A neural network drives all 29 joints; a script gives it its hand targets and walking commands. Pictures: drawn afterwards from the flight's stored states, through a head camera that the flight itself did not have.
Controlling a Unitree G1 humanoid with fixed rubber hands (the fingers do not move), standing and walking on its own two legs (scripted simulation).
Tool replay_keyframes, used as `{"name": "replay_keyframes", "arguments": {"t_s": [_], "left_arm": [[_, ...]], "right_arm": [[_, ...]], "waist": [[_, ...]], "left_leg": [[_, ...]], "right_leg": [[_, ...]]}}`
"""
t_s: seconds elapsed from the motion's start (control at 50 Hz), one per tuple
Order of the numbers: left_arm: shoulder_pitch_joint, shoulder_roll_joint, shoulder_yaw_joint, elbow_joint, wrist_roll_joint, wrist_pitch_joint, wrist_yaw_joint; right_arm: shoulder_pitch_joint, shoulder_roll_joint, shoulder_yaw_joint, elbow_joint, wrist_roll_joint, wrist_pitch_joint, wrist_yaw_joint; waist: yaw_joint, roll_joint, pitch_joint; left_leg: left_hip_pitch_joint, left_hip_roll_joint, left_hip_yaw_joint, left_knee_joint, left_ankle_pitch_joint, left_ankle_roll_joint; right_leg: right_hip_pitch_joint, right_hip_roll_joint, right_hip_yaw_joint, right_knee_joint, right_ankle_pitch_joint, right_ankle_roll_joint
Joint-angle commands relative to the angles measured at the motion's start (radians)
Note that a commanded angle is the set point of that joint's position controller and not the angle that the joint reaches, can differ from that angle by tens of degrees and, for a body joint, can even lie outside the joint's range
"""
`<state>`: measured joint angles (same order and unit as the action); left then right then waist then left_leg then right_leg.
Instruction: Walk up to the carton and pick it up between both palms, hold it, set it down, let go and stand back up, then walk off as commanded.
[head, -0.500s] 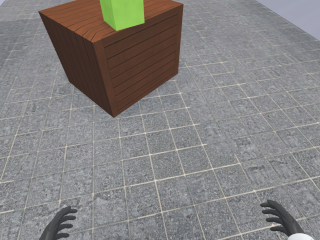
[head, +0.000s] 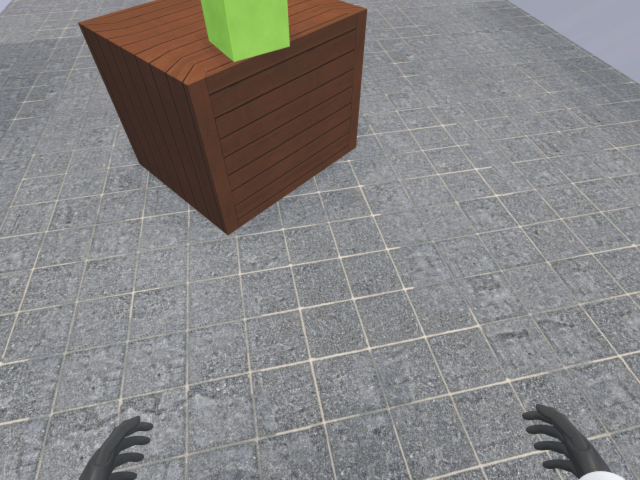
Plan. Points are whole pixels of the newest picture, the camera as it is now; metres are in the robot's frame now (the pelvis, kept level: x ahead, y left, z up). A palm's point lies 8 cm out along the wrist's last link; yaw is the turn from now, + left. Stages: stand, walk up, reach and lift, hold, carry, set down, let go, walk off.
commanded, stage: stand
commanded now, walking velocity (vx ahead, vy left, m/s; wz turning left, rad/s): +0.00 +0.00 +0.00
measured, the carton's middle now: (243, 3) +1.46 +0.24 +0.04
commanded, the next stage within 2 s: walk up in 0.24 s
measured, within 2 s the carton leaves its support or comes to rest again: neither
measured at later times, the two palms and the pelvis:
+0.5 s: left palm out of the picture +0.15 +0.30 -0.06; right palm (598, 479) +0.14 -0.30 -0.05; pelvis +0.01 +0.00 +0.00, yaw +2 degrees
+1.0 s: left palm (75, 423) +0.23 +0.34 -0.08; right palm (594, 368) +0.26 -0.34 -0.02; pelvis +0.15 +0.01 +0.00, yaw +11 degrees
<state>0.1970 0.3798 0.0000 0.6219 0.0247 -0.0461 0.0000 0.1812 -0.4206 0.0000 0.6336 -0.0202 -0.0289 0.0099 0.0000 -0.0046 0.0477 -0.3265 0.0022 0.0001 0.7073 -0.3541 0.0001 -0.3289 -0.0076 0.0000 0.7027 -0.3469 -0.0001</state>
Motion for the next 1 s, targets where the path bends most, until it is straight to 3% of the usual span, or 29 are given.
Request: {"name": "replay_keyframes", "arguments": {"t_s": [0.0, 0.12, 0.14, 0.2, 0.24, 0.28, 0.32, 0.4, 0.42, 0.44, 0.46, 0.48, 0.5, 0.52, 0.54, 0.58, 0.6, 0.62, 0.64, 0.66, 0.68, 0.7, 0.72, 0.76, 0.8, 0.82, 0.88, 0.94, 0.98], "left_arm": [[-0.055, 0.195, 0.062, 0.043, -0.015, -0.015, 0.000], [-0.064, 0.199, 0.067, 0.049, -0.014, -0.015, 0.000], [-0.057, 0.191, 0.063, 0.053, -0.014, -0.014, 0.000], [-0.055, 0.198, 0.064, 0.055, -0.017, -0.015, -0.001], [-0.050, 0.199, 0.068, 0.062, -0.016, -0.013, -0.002], [-0.065, 0.189, 0.064, 0.057, -0.015, -0.011, -0.003], [-0.063, 0.197, 0.067, 0.058, -0.014, -0.015, -0.002], [-0.057, 0.192, 0.060, 0.069, -0.014, -0.016, 0.000], [-0.018, 0.356, 0.160, -0.035, 0.038, -0.018, -0.040], [0.026, 0.366, 0.173, -0.025, 0.047, -0.016, -0.054], [0.088, 0.361, 0.178, -0.012, 0.038, -0.021, -0.063], [0.153, 0.389, 0.186, 0.008, 0.031, -0.027, -0.061], [0.128, 0.380, 0.188, -0.001, 0.024, -0.027, -0.056], [0.076, 0.359, 0.174, -0.011, 0.024, -0.028, -0.059], [0.016, 0.361, 0.167, -0.025, 0.032, -0.024, -0.067], [-0.092, 0.352, 0.158, -0.042, 0.037, -0.012, -0.079], [-0.137, 0.347, 0.153, -0.045, 0.034, -0.002, -0.084], [-0.137, 0.319, 0.144, -0.046, 0.040, 0.012, -0.089], [-0.124, 0.252, 0.120, -0.053, 0.038, 0.023, -0.091], [-0.168, 0.177, 0.092, -0.089, 0.033, 0.023, -0.088], [-0.208, 0.268, 0.096, -0.098, 0.013, 0.028, -0.088], [-0.147, 0.325, 0.107, -0.064, 0.003, 0.029, -0.089], [-0.102, 0.329, 0.105, -0.041, -0.002, 0.026, -0.089], [-0.070, 0.325, 0.116, -0.018, 0.006, 0.032, -0.096], [-0.030, 0.330, 0.124, -0.006, 0.013, 0.039, -0.107], [-0.046, 0.324, 0.126, -0.011, 0.012, 0.043, -0.111], [-0.114, 0.319, 0.121, -0.030, 0.019, 0.042, -0.118], [-0.169, 0.305, 0.121, -0.054, 0.020, 0.033, -0.121], [-0.183, 0.300, 0.120, -0.061, 0.020, 0.019, -0.121]], "right_arm": [[-0.045, -0.175, -0.060, 0.022, 0.006, -0.028, -0.004], [-0.033, -0.159, -0.057, 0.031, 0.007, -0.028, -0.006], [-0.054, -0.167, -0.055, 0.024, 0.006, -0.029, -0.009], [-0.056, -0.180, -0.057, 0.026, 0.005, -0.027, -0.004], [-0.045, -0.162, -0.053, 0.033, 0.006, -0.030, -0.007], [-0.060, -0.171, -0.056, 0.029, 0.008, -0.029, -0.006], [-0.046, -0.168, -0.057, 0.033, 0.007, -0.029, -0.006], [-0.046, -0.170, -0.058, 0.039, 0.010, -0.031, -0.009], [0.086, -0.293, -0.108, -0.004, 0.010, -0.044, 0.017], [0.049, -0.306, -0.117, -0.017, 0.000, -0.052, 0.026], [-0.011, -0.268, -0.112, -0.054, 0.000, -0.053, 0.029], [-0.057, -0.208, -0.091, -0.075, 0.002, -0.058, 0.028], [-0.084, -0.216, -0.085, -0.073, -0.004, -0.066, 0.028], [-0.041, -0.241, -0.093, -0.057, 0.003, -0.068, 0.037], [0.025, -0.263, -0.102, -0.036, 0.007, -0.072, 0.051], [0.168, -0.260, -0.115, 0.005, 0.018, -0.072, 0.067], [0.244, -0.256, -0.121, 0.040, 0.018, -0.071, 0.064], [0.350, -0.245, -0.124, 0.083, 0.019, -0.074, 0.054], [0.472, -0.314, -0.147, 0.123, 0.002, -0.082, 0.029], [0.496, -0.446, -0.165, 0.100, -0.010, -0.084, -0.001], [0.403, -0.472, -0.146, 0.059, 0.018, -0.087, -0.014], [0.296, -0.460, -0.138, 0.031, 0.033, -0.093, -0.020], [0.252, -0.414, -0.123, 0.019, 0.029, -0.093, -0.024], [0.228, -0.365, -0.099, 0.019, 0.020, -0.091, -0.028], [0.232, -0.368, -0.109, 0.024, 0.020, -0.088, -0.021], [0.234, -0.367, -0.108, 0.025, 0.022, -0.085, -0.021], [0.289, -0.378, -0.122, 0.028, 0.026, -0.087, -0.028], [0.279, -0.407, -0.131, 0.032, 0.019, -0.089, -0.038], [0.257, -0.405, -0.131, 0.032, 0.018, -0.090, -0.040]], "waist": [[0.006, -0.008, -0.085], [-0.003, -0.012, -0.073], [0.005, 0.013, -0.082], [0.013, 0.013, -0.089], [0.005, 0.031, -0.074], [0.006, -0.008, -0.087], [-0.002, 0.024, -0.083], [-0.001, -0.005, -0.092], [0.044, -0.096, -0.165], [0.070, -0.054, -0.092], [0.120, -0.109, -0.023], [0.165, -0.292, 0.000], [0.166, -0.267, 0.058], [0.125, -0.160, 0.045], [0.085, -0.118, 0.008], [0.011, -0.241, -0.048], [-0.037, -0.192, -0.044], [-0.083, -0.089, -0.079], [-0.133, 0.104, -0.075], [-0.147, 0.303, -0.001], [-0.099, 0.107, 0.004], [-0.017, 0.039, 0.047], [0.009, 0.049, 0.033], [0.021, 0.108, 0.057], [0.010, 0.157, 0.022], [0.003, 0.178, 0.031], [-0.029, 0.155, 0.040], [-0.034, 0.158, 0.062], [-0.030, 0.146, 0.074]], "left_leg": [[0.046, 0.091, -0.103, -0.167, 0.157, 0.069], [0.034, 0.094, -0.110, -0.178, 0.140, 0.067], [0.041, 0.093, -0.111, -0.171, 0.128, 0.070], [0.027, 0.107, -0.132, -0.192, 0.138, 0.075], [0.029, 0.106, -0.128, -0.189, 0.149, 0.071], [0.038, 0.107, -0.128, -0.192, 0.141, 0.069], [0.046, 0.102, -0.122, -0.186, 0.143, 0.065], [0.059, 0.099, -0.113, -0.179, 0.169, 0.067], [-0.129, 0.070, -0.288, -0.208, -0.286, 0.097], [-0.230, 0.048, -0.262, -0.187, -0.420, 0.077], [-0.432, 0.000, -0.143, -0.097, -0.320, 0.031], [-0.594, -0.061, 0.084, 0.143, -0.117, 0.010], [-0.626, 0.041, 0.056, 0.235, -0.151, 0.031], [-0.525, 0.070, 0.026, 0.215, -0.126, 0.030], [-0.381, 0.078, 0.022, 0.160, -0.113, 0.021], [-0.113, 0.046, 0.092, 0.013, -0.009, 0.021], [0.034, 0.027, 0.127, -0.067, 0.055, 0.013], [0.192, -0.028, 0.120, -0.141, 0.074, 0.007], [0.360, 0.011, -0.106, -0.275, -0.078, 0.047], [0.391, 0.236, -0.668, -0.415, -0.386, 0.122], [0.224, 0.336, -0.970, -0.569, -0.611, 0.213], [0.195, 0.357, -0.892, -0.544, -0.603, 0.220], [0.186, 0.302, -0.736, -0.499, -0.484, 0.204], [0.067, 0.214, -0.557, -0.499, -0.350, 0.183], [0.050, 0.181, -0.454, -0.489, -0.300, 0.182], [0.057, 0.178, -0.438, -0.477, -0.316, 0.188], [0.138, 0.213, -0.471, -0.455, -0.305, 0.219], [0.143, 0.264, -0.489, -0.427, -0.271, 0.233], [0.124, 0.258, -0.434, -0.357, -0.100, 0.229]], "right_leg": [[0.038, -0.082, 0.092, -0.160, 0.148, -0.067], [0.031, -0.079, 0.093, -0.161, 0.122, -0.066], [0.023, -0.080, 0.096, -0.168, 0.112, -0.067], [0.042, -0.072, 0.077, -0.144, 0.130, -0.062], [0.036, -0.074, 0.084, -0.153, 0.132, -0.063], [0.042, -0.073, 0.080, -0.158, 0.124, -0.067], [0.036, -0.078, 0.090, -0.163, 0.136, -0.066], [0.043, -0.086, 0.096, -0.171, 0.167, -0.071], [0.176, -0.087, 0.082, -0.164, -0.423, -0.104], [0.184, -0.133, 0.173, -0.187, -0.564, -0.139], [0.320, -0.198, 0.255, -0.297, -0.604, -0.184], [0.463, -0.349, 0.403, -0.481, -0.607, -0.245], [0.408, -0.457, 0.436, -0.509, -0.441, -0.289], [0.326, -0.442, 0.380, -0.508, -0.386, -0.294], [0.260, -0.395, 0.262, -0.483, -0.337, -0.270], [0.120, -0.274, 0.047, -0.431, -0.321, -0.186], [0.000, -0.234, -0.030, -0.346, -0.363, -0.155], [-0.075, -0.166, -0.105, -0.143, -0.369, -0.137], [-0.239, -0.087, -0.156, 0.245, -0.253, -0.100], [-0.564, 0.004, -0.041, 0.508, -0.289, -0.040], [-0.586, -0.025, 0.131, 0.540, -0.178, -0.030], [-0.572, -0.077, 0.149, 0.537, -0.118, -0.018], [-0.522, -0.089, 0.146, 0.505, -0.081, -0.015], [-0.400, -0.100, 0.134, 0.417, -0.014, -0.001], [-0.333, -0.087, 0.081, 0.342, 0.030, 0.015], [-0.344, -0.081, 0.068, 0.314, 0.012, 0.016], [-0.410, -0.100, 0.081, 0.250, 0.012, 0.016], [-0.423, -0.120, 0.109, 0.182, -0.017, 0.005], [-0.363, -0.108, 0.090, 0.090, -0.039, -0.005]]}}
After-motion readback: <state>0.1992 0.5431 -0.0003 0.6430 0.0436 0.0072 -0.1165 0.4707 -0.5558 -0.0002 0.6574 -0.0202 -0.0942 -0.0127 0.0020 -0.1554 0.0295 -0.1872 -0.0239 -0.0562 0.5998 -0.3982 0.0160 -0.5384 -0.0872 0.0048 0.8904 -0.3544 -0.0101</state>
